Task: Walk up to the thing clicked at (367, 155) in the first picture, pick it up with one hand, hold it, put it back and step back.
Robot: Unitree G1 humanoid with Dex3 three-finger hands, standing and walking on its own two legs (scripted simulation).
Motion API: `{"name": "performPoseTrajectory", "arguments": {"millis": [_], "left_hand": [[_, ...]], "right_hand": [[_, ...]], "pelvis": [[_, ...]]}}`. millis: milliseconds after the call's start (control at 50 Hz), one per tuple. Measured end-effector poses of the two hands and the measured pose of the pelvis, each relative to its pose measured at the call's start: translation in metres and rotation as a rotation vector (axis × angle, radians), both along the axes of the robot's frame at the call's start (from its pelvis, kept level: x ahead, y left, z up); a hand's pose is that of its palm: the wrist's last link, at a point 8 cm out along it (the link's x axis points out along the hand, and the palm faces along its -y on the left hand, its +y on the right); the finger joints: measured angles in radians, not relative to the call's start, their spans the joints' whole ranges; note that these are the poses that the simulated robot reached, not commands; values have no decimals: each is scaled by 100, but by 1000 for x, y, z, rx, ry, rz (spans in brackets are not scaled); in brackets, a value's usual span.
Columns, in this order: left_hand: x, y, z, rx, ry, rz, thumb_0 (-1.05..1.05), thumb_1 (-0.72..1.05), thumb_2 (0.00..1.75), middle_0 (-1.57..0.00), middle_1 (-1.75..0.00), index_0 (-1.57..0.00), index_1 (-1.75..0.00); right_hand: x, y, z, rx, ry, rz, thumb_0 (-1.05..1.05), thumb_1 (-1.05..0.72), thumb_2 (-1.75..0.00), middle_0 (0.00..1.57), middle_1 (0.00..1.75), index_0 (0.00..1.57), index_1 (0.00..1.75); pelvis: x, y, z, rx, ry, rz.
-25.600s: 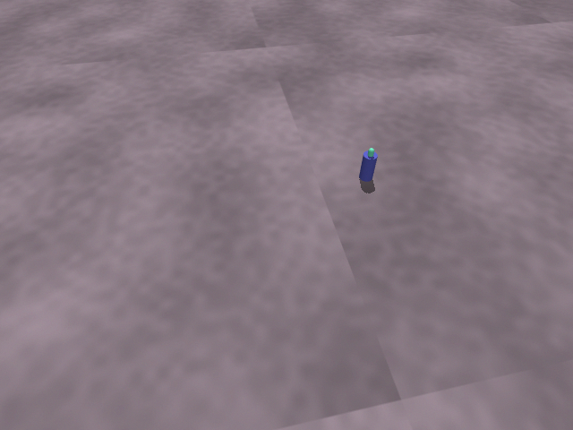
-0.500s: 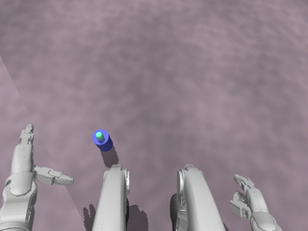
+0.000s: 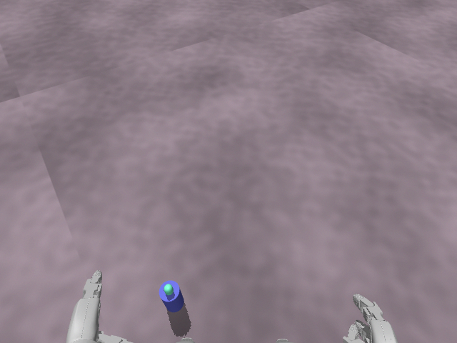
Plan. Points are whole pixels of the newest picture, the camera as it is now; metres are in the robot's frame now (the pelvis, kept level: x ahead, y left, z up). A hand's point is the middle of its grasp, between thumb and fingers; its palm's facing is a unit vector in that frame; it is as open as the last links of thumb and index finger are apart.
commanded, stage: home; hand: left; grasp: from the side
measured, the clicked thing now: (171, 295) +0.38 +0.21 -0.61
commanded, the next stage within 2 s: stand in 1.78 s
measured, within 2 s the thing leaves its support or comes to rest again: neither
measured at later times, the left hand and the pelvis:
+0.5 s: hand (126, 336) +0.17 +0.17 -0.04, palm faces +0.12 -0.95 -0.29, open 17.4 cm; pelvis +0.00 -0.01 +0.02, yaw +1 degrees
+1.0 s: hand (131, 338) +0.16 +0.16 -0.04, palm faces +0.11 -0.95 -0.29, open 17.4 cm; pelvis +0.00 -0.02 +0.02, yaw +1 degrees
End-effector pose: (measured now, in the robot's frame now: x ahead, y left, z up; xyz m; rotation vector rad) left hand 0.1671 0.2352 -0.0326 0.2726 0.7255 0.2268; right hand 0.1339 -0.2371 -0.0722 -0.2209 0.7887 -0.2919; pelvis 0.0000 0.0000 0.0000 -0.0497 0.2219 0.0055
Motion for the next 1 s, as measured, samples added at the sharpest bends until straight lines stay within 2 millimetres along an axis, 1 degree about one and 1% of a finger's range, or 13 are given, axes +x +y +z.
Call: {"name": "performPoseTrajectory", "arguments": {"millis": [80, 180, 260, 340, 560, 740, 880, 1000], "left_hand": [[-8, -5, 18, -12, -24, -6, -1, -55, 5, -5, -6, -6, -5], [-17, -8, 27, -23, -30, 0, -1, -55, 5, -5, -5, -6, -5], [-23, -8, 25, -24, -10, 8, -1, -55, 5, -5, -6, -6, -5], [-25, -10, 24, -25, -1, 10, -1, -54, 6, -5, -6, -6, -5], [-23, -19, 26, -33, -12, 5, -1, -53, 6, -5, -6, -6, -5], [-26, -23, 26, -34, -1, -2, -1, -53, 6, -5, -6, -6, -6], [-27, -24, 26, -30, 2, -3, -1, -52, 6, -5, -6, -6, -6], [-26, -25, 26, -31, -3, -1, -1, -52, 7, -5, -6, -6, -6]], "right_hand": [[7, 4, 12, 6, -47, 10, 1, -90, -90, 21, 30, 21, 30], [17, 7, 22, 6, -96, 39, 1, -90, -90, 21, 30, 21, 30], [23, 6, 27, 1, -119, 64, 1, -90, -90, 21, 30, 21, 30], [24, 2, 28, -8, -127, 78, 1, -90, -90, 21, 30, 21, 30], [15, -11, 26, -15, -107, 63, 1, -90, -90, 21, 30, 21, 30], [7, -15, 24, -10, -100, 54, 1, -90, -90, 21, 30, 21, 30], [7, -15, 23, -3, -103, 56, 1, -90, -90, 21, 30, 21, 30], [11, -15, 24, -6, -110, 62, 1, -90, -90, 21, 30, 21, 30]], "pelvis": [[4, 1, 8, 2, -34, 2], [3, 0, 13, 6, -62, 6], [1, -2, 15, 9, -71, 10], [-1, -5, 16, 11, -78, 13], [-2, -12, 18, 15, -88, 13], [-5, -15, 19, 19, -92, 10], [-6, -17, 19, 22, -90, 8], [-4, -17, 19, 22, -87, 9]]}}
